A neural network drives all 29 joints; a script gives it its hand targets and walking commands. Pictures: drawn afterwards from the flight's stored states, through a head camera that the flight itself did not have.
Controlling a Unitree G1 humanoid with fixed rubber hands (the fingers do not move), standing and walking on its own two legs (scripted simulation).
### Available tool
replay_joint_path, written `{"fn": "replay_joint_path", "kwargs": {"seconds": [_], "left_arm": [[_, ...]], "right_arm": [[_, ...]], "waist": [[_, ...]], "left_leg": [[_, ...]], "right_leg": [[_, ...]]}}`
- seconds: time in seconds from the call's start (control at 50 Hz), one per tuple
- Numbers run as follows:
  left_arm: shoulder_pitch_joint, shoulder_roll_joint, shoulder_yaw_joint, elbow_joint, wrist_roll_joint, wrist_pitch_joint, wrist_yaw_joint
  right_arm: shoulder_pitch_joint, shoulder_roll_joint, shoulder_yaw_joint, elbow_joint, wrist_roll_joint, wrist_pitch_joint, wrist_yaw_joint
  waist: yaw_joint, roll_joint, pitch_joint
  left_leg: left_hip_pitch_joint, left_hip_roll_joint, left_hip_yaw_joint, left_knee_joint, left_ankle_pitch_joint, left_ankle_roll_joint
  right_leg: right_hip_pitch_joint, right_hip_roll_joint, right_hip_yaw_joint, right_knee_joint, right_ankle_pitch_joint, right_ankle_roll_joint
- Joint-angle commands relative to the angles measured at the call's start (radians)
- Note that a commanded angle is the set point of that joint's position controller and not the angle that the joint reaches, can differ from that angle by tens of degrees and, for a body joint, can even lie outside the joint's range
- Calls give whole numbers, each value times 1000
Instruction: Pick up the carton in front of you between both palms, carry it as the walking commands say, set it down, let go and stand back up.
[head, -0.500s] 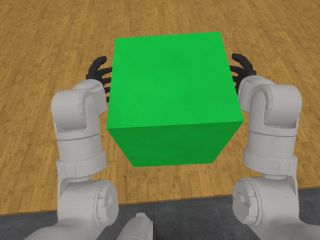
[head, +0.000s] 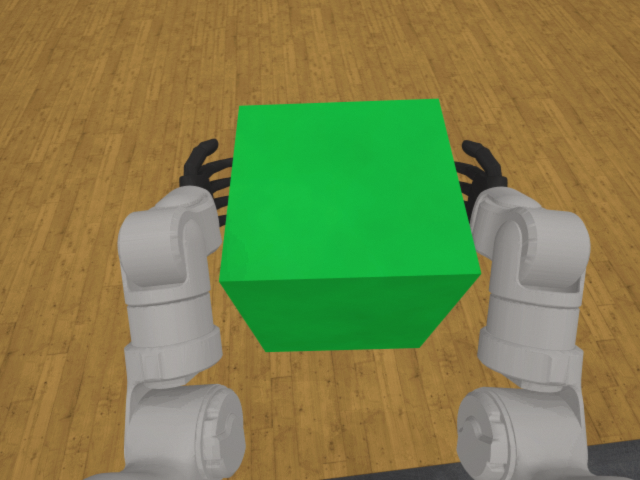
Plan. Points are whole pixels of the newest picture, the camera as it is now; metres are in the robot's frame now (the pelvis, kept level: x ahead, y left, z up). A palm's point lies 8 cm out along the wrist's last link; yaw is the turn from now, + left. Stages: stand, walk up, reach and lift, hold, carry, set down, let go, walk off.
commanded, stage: carry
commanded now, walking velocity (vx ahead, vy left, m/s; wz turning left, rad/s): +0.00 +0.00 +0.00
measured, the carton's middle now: (340, 242) +0.39 +0.00 +0.06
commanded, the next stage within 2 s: none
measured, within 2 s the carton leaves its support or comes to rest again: neither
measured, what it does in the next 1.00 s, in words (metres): steps on the spot: right foot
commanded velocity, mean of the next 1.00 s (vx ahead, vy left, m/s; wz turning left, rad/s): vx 0.00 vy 0.00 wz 0.00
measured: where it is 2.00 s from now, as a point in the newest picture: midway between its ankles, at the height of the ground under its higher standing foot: outside the picture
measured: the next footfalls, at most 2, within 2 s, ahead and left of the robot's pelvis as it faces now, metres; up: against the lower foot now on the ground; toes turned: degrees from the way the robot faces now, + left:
right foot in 0.38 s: +0.08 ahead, -0.12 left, +0.00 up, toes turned -4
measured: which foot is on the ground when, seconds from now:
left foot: down 0.00-1.00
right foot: down 0.00-0.26, up 0.28-0.36, down 0.38-1.00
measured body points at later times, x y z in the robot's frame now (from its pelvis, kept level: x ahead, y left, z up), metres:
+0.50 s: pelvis +0.07 -0.02 +0.00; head +0.09 -0.03 +0.45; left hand +0.44 +0.13 +0.11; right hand +0.44 -0.17 +0.10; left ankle +0.01 +0.08 -0.74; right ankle +0.05 -0.12 -0.73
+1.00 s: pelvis +0.05 -0.02 -0.01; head +0.04 -0.02 +0.44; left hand +0.41 +0.14 +0.11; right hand +0.41 -0.16 +0.11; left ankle +0.01 +0.08 -0.74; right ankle +0.04 -0.12 -0.74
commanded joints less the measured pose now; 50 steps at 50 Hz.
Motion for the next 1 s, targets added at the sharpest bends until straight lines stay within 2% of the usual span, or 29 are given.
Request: {"fn": "replay_joint_path", "kwargs": {"seconds": [0.0, 0.02, 0.04, 0.06, 0.08, 0.1, 0.12, 0.14, 0.16, 0.18, 0.2, 0.22, 0.24, 0.26, 0.28, 0.3, 0.32, 0.36, 0.38, 0.4, 0.42, 0.44, 0.52, 0.56, 0.62, 0.66, 0.78, 0.86, 0.98], "left_arm": [[-618, -1020, -738, 89, -413, 11, -262], [-612, -1045, -736, 113, -413, -1, -267], [-621, -1067, -734, 119, -416, -14, -271], [-637, -1083, -732, 117, -421, -26, -274], [-648, -1095, -731, 118, -428, -35, -276], [-648, -1103, -730, 123, -435, -43, -277], [-638, -1109, -731, 132, -442, -50, -278], [-630, -1109, -731, 122, -449, -56, -277], [-637, -1104, -734, 102, -455, -61, -275], [-641, -1094, -737, 81, -457, -65, -270], [-632, -1088, -740, 70, -456, -67, -266], [-630, -1088, -746, 62, -457, -68, -263], [-626, -1090, -753, 70, -463, -65, -261], [-605, -1087, -752, 86, -456, -63, -259], [-582, -1076, -747, 97, -444, -65, -257], [-587, -1069, -742, 92, -439, -66, -256], [-590, -1069, -738, 92, -440, -66, -255], [-578, -1070, -725, 96, -443, -65, -256], [-569, -1073, -718, 116, -444, -63, -259], [-570, -1069, -712, 139, -430, -67, -258], [-556, -1058, -705, 155, -418, -71, -258], [-550, -1063, -703, 150, -419, -77, -258], [-588, -1053, -711, 105, -432, -76, -254], [-572, -1047, -705, 116, -433, -71, -252], [-575, -1053, -701, 132, -439, -68, -256], [-588, -1062, -701, 138, -444, -69, -258], [-613, -1081, -698, 150, -453, -71, -259], [-629, -1092, -700, 144, -461, -73, -260], [-614, -1086, -690, 159, -456, -70, -260]], "right_arm": [[-637, 988, 716, 103, 369, -18, 242], [-630, 1009, 712, 125, 373, -28, 250], [-633, 1031, 712, 135, 383, -40, 256], [-639, 1052, 713, 133, 393, -52, 260], [-645, 1065, 713, 126, 399, -64, 260], [-650, 1070, 713, 119, 403, -74, 256], [-654, 1075, 719, 108, 403, -82, 251], [-668, 1073, 722, 87, 402, -89, 243], [-676, 1064, 724, 69, 401, -92, 237], [-674, 1062, 727, 61, 405, -93, 231], [-655, 1060, 724, 65, 406, -92, 229], [-645, 1054, 721, 68, 401, -91, 229], [-625, 1038, 711, 87, 392, -89, 228], [-578, 1032, 705, 118, 389, -87, 229], [-557, 1029, 708, 129, 396, -89, 233], [-572, 1042, 714, 115, 404, -94, 237], [-596, 1051, 716, 88, 414, -98, 239], [-618, 1052, 723, 64, 424, -100, 239], [-607, 1045, 724, 73, 422, -100, 238], [-634, 1046, 729, 64, 427, -94, 241], [-649, 1057, 737, 67, 435, -92, 243], [-661, 1059, 740, 61, 443, -94, 246], [-670, 1061, 738, 84, 458, -95, 244], [-627, 1056, 719, 116, 447, -92, 241], [-599, 1054, 692, 148, 430, -91, 240], [-599, 1055, 681, 159, 425, -92, 240], [-614, 1053, 666, 163, 419, -95, 238], [-635, 1051, 670, 139, 422, -98, 235], [-638, 1042, 673, 134, 425, -95, 234]], "waist": [[-4, 72, -646], [-6, 126, -621], [-6, 147, -600], [-6, 137, -587], [-4, 83, -582], [2, -21, -581], [6, -154, -565], [27, -211, -549], [46, -195, -540], [42, -161, -548], [18, -136, -567], [-9, -80, -587], [-30, 47, -600], [-46, 203, -607], [-48, 225, -597], [-44, 189, -580], [-27, 151, -572], [-6, 140, -587], [9, 91, -589], [13, -30, -588], [8, -91, -589], [9, -118, -578], [-1, -48, -569], [3, -26, -580], [3, -23, -579], [2, -25, -575], [1, 15, -573], [1, 18, -554], [-1, 15, -532]], "left_leg": [[469, 141, -89, 80, 1056, 58], [543, 163, -99, 98, 1187, 74], [562, 164, -95, 108, 1216, 74], [516, 147, -79, 114, 1138, 60], [402, 115, -52, 129, 951, 40], [203, 65, -11, 156, 626, 16], [-41, 3, 34, 103, 166, -7], [-178, -26, 45, 44, -93, -22], [-168, -27, 39, -37, -95, -26], [-45, -25, 40, -139, 44, -24], [132, -14, 42, -216, 236, -15], [333, 27, 3, -179, 548, 6], [600, 121, -68, -73, 1098, 42], [850, 275, -185, 39, 1536, 127], [862, 314, -202, 39, 1514, 168], [799, 299, -189, 19, 1385, 158], [687, 264, -139, 11, 1236, 126], [419, 192, -60, 13, 881, 56], [273, 161, -48, 16, 563, 17], [217, 108, -30, 36, 303, -19], [187, 86, -46, 10, 130, -30], [192, 78, -46, -16, 71, -31], [276, 116, -57, 32, 427, -19], [264, 128, -63, 48, 488, -16], [238, 114, -57, 47, 410, -22], [245, 110, -57, 40, 389, -22], [288, 152, -81, 42, 538, 1], [259, 154, -87, 26, 426, 4], [241, 154, -95, 0, 361, 5]], "right_leg": [[91, -47, 6, -5, 440, 5], [21, -25, -17, -103, 264, 17], [23, -10, -35, -200, 231, 26], [97, -7, -41, -259, 325, 29], [227, -22, -33, -262, 546, 24], [415, -60, -1, -199, 897, 10], [620, -135, 61, -99, 1288, -30], [741, -197, 105, -43, 1481, -78], [737, -208, 121, -29, 1475, -99], [655, -190, 99, -22, 1358, -86], [527, -159, 68, -6, 1201, -57], [351, -113, 37, 47, 940, -21], [84, -58, -11, 143, 572, 9], [-218, 5, -19, 192, -127, 35], [-280, -5, 21, 131, -292, 33], [-241, -11, 27, 15, -247, 26], [-119, -13, 5, -123, -112, 23], [186, -26, -27, -243, 276, 13], [311, -87, 26, -194, 506, -14], [356, -186, 109, -101, 943, -61], [381, -221, 126, -73, 1025, -88], [360, -216, 129, -80, 951, -89], [273, -147, 73, -52, 810, -50], [284, -142, 68, -36, 802, -51], [300, -157, 79, -34, 873, -60], [290, -160, 81, -36, 870, -60], [221, -137, 68, -37, 612, -40], [213, -140, 75, -55, 510, -42], [205, -137, 77, -79, 438, -36]]}}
